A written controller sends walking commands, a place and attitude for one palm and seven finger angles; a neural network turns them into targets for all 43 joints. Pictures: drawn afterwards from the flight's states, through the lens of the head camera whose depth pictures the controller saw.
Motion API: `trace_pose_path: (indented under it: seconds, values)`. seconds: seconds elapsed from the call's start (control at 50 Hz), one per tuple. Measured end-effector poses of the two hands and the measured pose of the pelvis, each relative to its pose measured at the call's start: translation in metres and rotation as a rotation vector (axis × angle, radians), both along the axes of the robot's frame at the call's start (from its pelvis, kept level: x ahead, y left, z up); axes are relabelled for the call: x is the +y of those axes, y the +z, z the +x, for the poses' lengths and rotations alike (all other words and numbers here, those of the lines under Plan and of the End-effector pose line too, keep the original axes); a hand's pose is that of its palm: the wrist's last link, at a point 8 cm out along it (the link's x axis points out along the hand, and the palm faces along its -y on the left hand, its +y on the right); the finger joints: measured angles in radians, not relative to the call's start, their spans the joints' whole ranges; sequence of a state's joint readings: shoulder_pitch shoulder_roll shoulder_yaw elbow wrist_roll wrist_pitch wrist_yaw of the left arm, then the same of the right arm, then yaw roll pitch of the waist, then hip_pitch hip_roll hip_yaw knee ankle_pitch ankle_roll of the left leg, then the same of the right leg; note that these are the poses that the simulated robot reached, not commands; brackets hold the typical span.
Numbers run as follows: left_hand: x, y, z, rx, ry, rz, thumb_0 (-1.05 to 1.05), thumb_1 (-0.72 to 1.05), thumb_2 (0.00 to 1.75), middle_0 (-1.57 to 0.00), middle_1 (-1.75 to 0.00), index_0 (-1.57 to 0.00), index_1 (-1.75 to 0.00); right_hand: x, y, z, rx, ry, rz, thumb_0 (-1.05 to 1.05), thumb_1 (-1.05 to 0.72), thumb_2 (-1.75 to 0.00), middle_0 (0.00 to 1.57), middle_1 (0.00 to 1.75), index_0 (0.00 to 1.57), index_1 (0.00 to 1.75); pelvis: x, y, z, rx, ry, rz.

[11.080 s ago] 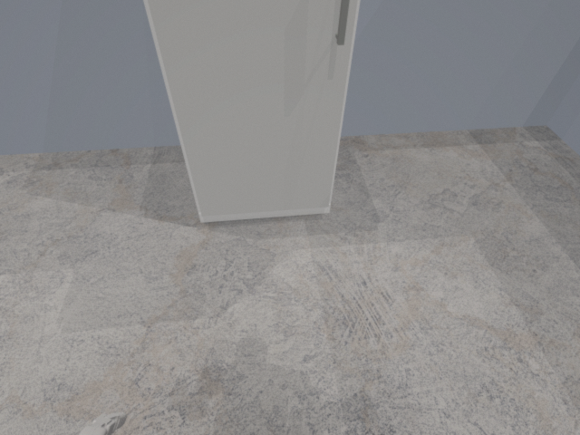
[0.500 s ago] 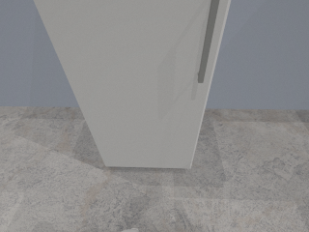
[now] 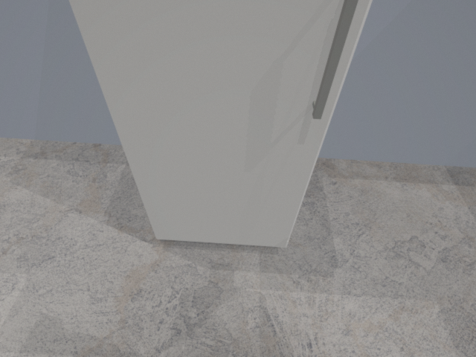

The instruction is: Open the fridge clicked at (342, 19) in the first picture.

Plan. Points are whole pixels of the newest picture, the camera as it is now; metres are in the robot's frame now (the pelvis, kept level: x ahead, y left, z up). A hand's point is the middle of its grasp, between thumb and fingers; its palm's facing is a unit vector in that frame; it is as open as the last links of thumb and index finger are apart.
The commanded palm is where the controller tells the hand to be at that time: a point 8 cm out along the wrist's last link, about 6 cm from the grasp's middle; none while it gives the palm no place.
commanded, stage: come to a stop and stand still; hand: right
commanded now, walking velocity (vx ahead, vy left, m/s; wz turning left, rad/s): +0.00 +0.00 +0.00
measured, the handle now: (332, 53) +0.64 -0.15 +0.20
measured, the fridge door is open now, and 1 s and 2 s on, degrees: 0 0 0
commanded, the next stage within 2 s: look again from close up in 0.28 s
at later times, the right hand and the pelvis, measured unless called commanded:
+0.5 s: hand out of the picture +0.01 -0.16 -0.17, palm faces +0.02 +0.98 -0.19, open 7.4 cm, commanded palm none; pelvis +0.01 +0.01 +0.00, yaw +0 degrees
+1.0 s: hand out of the picture +0.04 -0.16 -0.17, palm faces +0.02 +0.98 -0.21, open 7.4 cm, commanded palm none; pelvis +0.02 +0.02 +0.00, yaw +0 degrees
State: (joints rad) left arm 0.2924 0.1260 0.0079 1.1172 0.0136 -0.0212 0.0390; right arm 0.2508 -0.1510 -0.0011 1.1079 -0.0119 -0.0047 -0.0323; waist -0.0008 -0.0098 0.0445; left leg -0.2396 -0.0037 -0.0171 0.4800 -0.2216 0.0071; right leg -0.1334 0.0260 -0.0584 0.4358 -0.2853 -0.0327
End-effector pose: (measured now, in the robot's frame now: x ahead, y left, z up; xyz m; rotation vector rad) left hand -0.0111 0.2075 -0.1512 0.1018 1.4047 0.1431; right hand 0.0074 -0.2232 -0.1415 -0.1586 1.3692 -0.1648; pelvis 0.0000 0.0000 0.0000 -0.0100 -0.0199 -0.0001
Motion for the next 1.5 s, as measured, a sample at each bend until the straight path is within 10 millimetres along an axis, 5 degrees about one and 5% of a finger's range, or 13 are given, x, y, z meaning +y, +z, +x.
trace_pose_path:
  seconds: [0.24,0.8,1.22,1.5]
  values:
    - [0.024,0.007,0.009,-0.007,-0.019,0.044,0.01,0.91,0.9,-0.2,-0.3,-0.19,-0.3,0.02,-0.004,-0.018,0.052,-0.006,0.043,0.01,-0.91,-0.89,0.2,0.3,0.2,0.3,0.009,0.001,0.002,0.005,-0.001,0.005]
    - [0.02,0.004,0.015,0.013,-0.017,0.018,0.01,0.91,0.9,-0.2,-0.3,-0.2,-0.3,0.009,0.002,0.025,-0.022,0.012,-0.004,0.01,-0.91,-0.89,0.2,0.3,0.2,0.3,0.013,0.002,0.017,0.01,-0.004,0.004]
    - [0.034,0.008,0.026,-0.007,-0.028,0.047,0.01,0.91,0.9,-0.2,-0.3,-0.2,-0.3,0.013,0.001,0.02,-0.014,0.007,0.006,0.01,-0.91,-0.89,0.2,0.3,0.2,0.3,0.018,0.003,0.018,0.005,-0.005,0.008]
    - [0.025,0.002,0.013,0.038,-0.016,0.026,0.01,0.91,0.9,-0.2,-0.3,-0.19,-0.3,0.015,-0.007,0.011,0.015,-0.019,0.025,0.01,-0.91,-0.89,0.2,0.3,0.2,0.3,0.015,-0.003,0.029,0.001,0.002,0.013]
